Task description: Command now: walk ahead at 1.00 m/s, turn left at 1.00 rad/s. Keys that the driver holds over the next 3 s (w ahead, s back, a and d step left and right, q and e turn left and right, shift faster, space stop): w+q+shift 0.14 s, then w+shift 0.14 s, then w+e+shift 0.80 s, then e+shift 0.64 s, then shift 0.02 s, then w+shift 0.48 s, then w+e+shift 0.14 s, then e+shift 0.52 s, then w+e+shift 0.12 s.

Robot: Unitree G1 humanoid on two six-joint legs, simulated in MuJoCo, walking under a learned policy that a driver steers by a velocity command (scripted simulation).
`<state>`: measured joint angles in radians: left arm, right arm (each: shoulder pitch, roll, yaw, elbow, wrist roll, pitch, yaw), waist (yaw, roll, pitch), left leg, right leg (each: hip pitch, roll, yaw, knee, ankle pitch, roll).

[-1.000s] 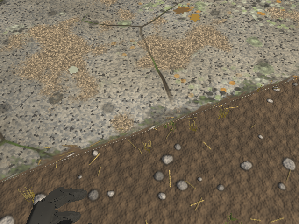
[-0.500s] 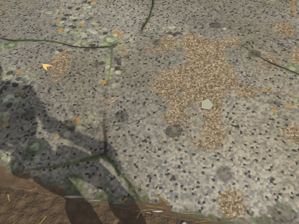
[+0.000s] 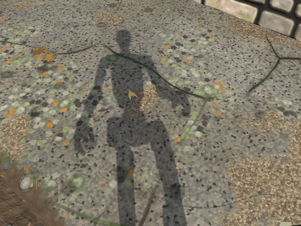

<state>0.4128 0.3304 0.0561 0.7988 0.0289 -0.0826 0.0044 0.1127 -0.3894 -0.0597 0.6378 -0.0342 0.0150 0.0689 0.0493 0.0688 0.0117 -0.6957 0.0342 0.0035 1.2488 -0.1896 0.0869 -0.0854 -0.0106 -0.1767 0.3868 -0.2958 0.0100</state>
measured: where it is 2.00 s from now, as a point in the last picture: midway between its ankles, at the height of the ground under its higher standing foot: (177, 70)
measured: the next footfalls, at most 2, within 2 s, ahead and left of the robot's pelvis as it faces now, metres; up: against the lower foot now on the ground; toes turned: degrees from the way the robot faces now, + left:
left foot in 0.24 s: +0.38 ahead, +0.06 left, +0.00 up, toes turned +16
right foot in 0.68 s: +0.83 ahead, +0.03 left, +0.00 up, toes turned +1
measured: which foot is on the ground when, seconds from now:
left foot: up 0.00-0.22, down 0.24-0.66, up 0.68-1.00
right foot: down 0.00-0.24, up 0.26-0.66, down 0.68-1.00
